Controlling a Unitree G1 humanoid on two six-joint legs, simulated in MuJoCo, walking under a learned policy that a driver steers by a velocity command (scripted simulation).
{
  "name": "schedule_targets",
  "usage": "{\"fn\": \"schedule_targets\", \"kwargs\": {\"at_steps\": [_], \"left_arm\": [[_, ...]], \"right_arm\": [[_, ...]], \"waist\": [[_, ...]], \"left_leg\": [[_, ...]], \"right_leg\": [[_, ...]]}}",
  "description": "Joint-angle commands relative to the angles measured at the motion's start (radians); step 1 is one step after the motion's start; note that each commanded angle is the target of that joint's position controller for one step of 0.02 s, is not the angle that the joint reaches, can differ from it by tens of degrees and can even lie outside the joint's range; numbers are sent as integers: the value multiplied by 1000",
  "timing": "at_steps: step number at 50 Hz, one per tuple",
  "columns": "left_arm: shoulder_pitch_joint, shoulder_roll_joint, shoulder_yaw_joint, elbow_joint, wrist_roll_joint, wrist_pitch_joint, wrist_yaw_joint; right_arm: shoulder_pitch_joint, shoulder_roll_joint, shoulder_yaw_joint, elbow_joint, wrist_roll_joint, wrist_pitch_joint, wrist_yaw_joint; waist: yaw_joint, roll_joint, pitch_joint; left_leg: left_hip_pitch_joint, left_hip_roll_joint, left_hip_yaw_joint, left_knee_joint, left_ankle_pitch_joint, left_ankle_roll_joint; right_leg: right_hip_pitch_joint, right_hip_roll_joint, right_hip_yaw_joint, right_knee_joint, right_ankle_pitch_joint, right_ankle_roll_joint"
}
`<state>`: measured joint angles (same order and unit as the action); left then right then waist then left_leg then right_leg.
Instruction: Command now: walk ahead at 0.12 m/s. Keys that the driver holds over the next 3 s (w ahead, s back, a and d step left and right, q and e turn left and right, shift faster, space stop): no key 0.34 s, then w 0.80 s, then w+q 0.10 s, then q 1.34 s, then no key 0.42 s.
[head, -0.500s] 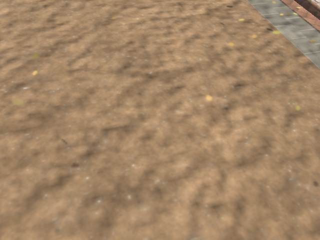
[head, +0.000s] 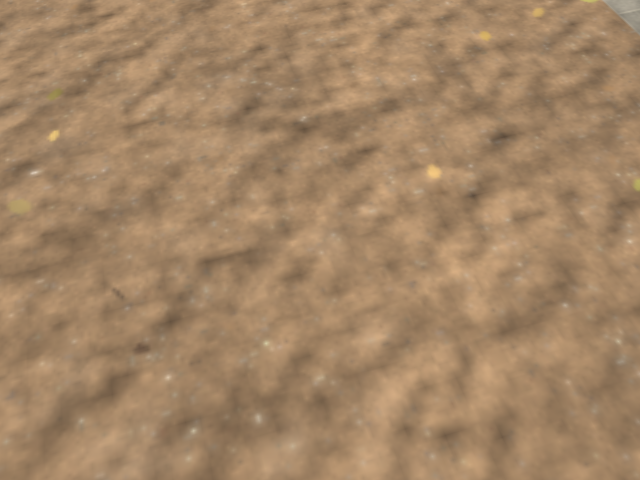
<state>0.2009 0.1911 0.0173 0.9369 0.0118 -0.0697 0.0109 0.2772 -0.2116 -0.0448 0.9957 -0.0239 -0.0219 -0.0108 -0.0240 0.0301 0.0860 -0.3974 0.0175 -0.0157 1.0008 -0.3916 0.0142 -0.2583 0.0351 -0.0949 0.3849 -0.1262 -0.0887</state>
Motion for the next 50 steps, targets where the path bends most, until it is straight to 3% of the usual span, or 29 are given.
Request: {"fn": "schedule_targets", "kwargs": {"at_steps": [1, 5, 8, 9, 10, 11, 12, 13, 14, 17, 19, 21, 23, 25, 27, 29, 30, 33, 35, 36, 37, 38, 39, 40, 41, 43, 45, 50], "left_arm": [[21, 101, 8, -17, 6, -20, 6], [60, 113, 6, 17, 10, 4, 9], [50, 108, 3, 31, 2, 26, 13], [48, 102, 0, 35, -1, 30, 15], [68, 88, -4, 42, 1, 31, 16], [108, 76, -2, 46, 3, 32, 15], [177, 25, -10, 74, -10, 43, 13], [167, 50, -6, 93, -3, 48, 18], [153, 66, 0, 98, -3, 50, 20], [139, 59, -2, 112, 0, 48, 21], [148, 67, 5, 126, 0, 49, 22], [144, 82, 16, 120, 4, 57, 16], [156, 65, 16, 114, 2, 54, 11], [176, 66, 21, 111, 3, 39, 8], [229, 93, 33, 121, 2, 25, 6], [305, 145, 54, 152, 3, 19, 9], [319, 147, 57, 158, 6, 17, 8], [295, 134, 58, 159, 13, 5, 7], [201, 134, 58, 138, -2, 4, 5], [142, 121, 54, 118, -6, -2, 3], [73, 81, 39, 76, -11, -11, -4], [75, 53, 34, 42, -1, -16, -9], [46, 105, 49, 44, 27, -8, -9], [58, 77, 45, 51, 23, -10, -16], [67, 62, 43, 60, 16, -10, -22], [64, 60, 47, 60, 23, 5, -32], [31, 52, 48, 45, 25, 19, -39], [-195, 23, 28, -48, 11, 26, -46]], "right_arm": [[176, -12, -1, 34, -3, 29, -3], [72, -28, 7, 30, -1, 49, -16], [45, -22, 14, 43, -2, 46, -21], [46, -22, 19, 50, -5, 39, -23], [50, -42, 19, 55, -10, 29, -26], [56, -82, 17, 56, -14, 16, -30], [7, -86, 16, 70, 13, 15, -28], [-14, -40, 26, 65, 17, 11, -22], [-14, -31, 28, 69, 18, 6, -20], [9, -33, 28, 94, 21, 6, -29], [35, -44, 19, 104, 15, 9, -27], [36, -63, 8, 93, 8, 16, -21], [34, -50, 7, 78, 10, 11, -14], [23, -38, 6, 61, 9, -4, -9], [-23, -32, 4, 32, 7, -23, 1], [-85, -16, 7, -9, -6, -40, 12], [-105, -27, 4, -27, -10, -48, 15], [-80, -27, -3, -34, 7, -66, 25], [40, -12, -8, 0, 17, -71, 29], [166, -32, -21, 43, 16, -71, 24], [322, -119, -49, 75, -1, -74, 9], [414, -203, -69, 102, -6, -66, 3], [333, -136, -49, 89, -7, -52, 0], [250, -105, -38, 60, -6, -52, 2], [192, -85, -30, 44, -4, -56, 5], [154, -56, -14, 39, 4, -68, 2], [195, -60, -8, 61, 9, -77, -2], [205, -69, 3, 72, 8, -84, -3]], "waist": [[-50, -120, -149], [-7, -147, -128], [-12, -107, -78], [-21, -76, -59], [-15, -37, -48], [22, 24, -37], [70, 135, -16], [54, 92, -4], [44, 61, -5], [35, 25, -30], [30, -8, -46], [30, -28, 24], [32, -27, 91], [41, -34, 81], [70, -77, 48], [93, -171, 58], [94, -168, 80], [59, -125, 66], [-24, -110, 32], [-86, -68, -12], [-162, 110, -67], [-157, 275, -66], [-100, 94, -7], [-55, 25, 10], [-22, -3, 16], [13, 22, 19], [22, 43, 18], [3, 66, 69]], "left_leg": [[131, 13, 2, -117, 48, -12], [176, 13, 26, -295, 91, -8], [243, 11, 37, -450, 146, 5], [292, 19, 25, -551, 214, 11], [335, 70, -35, -620, 282, 15], [339, 146, -114, -647, 377, 25], [198, 149, -138, -663, 293, 52], [134, 131, -128, -688, 237, 42], [133, 106, -100, -688, 243, 28], [200, 85, -77, -682, 286, 23], [211, 52, -56, -655, 87, 46], [133, 38, -70, -643, -194, 83], [73, 48, -106, -637, -269, 107], [46, 52, -128, -609, -212, 118], [-24, 15, -83, -534, -122, 109], [-146, -27, 56, -378, -3, 87], [-166, -11, 69, -362, -5, 89], [-115, 5, 66, -382, 0, 92], [154, -29, 101, -531, 108, 93], [401, -37, 67, -578, 127, 106], [590, 143, -212, -734, -38, 157], [694, 352, -557, -840, -12, 250], [629, 359, -500, -789, 86, 261], [570, 320, -404, -778, 180, 240], [519, 281, -322, -796, 232, 211], [463, 221, -207, -829, 354, 173], [456, 199, -139, -825, 536, 170], [347, 143, -22, -860, 668, 163]], "right_leg": [[23, -246, 117, -98, 688, -120], [-17, -239, 153, -136, 288, -115], [-73, -234, 200, -141, -27, -95], [-100, -220, 204, -129, -92, -65], [-118, -199, 207, -113, -125, -27], [-114, -144, 172, -73, -146, 1], [-10, -79, 120, -92, -131, 20], [80, -88, 125, -83, -80, 29], [105, -100, 135, -76, -40, 27], [108, -121, 148, -82, -3, 24], [93, -87, 128, -63, -204, 11], [11, -80, 147, -55, -481, -18], [-32, -98, 192, -52, -560, -41], [8, -125, 249, -53, -524, -63], [125, -177, 342, -113, -516, -99], [253, -305, 498, -218, -534, -165], [243, -348, 535, -222, -473, -190], [242, -339, 450, -186, -206, -172], [89, -262, 306, -115, -97, -115], [-72, -198, 215, -9, -18, -73], [-245, -78, 68, 285, -11, -13], [-467, 27, -8, 569, -339, 14], [-530, -38, 79, 716, -377, -3], [-524, -72, 112, 747, -302, -11], [-496, -94, 114, 733, -238, -6], [-452, -109, 92, 682, -169, 18], [-455, -97, 58, 659, -125, 38], [-359, -66, -14, 348, 27, 52]]}}
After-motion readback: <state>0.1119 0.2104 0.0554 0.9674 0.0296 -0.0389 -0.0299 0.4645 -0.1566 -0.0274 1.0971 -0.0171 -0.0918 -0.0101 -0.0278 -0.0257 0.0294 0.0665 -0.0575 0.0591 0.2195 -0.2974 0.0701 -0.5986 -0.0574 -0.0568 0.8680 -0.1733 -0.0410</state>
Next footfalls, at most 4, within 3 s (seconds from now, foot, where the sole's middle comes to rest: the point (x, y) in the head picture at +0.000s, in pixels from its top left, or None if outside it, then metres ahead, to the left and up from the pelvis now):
0.20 left None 0.10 0.12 -0.78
0.72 left None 0.18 0.13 -0.78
1.16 right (363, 437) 0.53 -0.04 -0.78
1.66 left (280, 379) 0.67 0.14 -0.78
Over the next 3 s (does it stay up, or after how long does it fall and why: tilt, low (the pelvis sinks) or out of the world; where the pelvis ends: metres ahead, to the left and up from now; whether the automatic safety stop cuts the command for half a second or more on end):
stays up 0.57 0.04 0.00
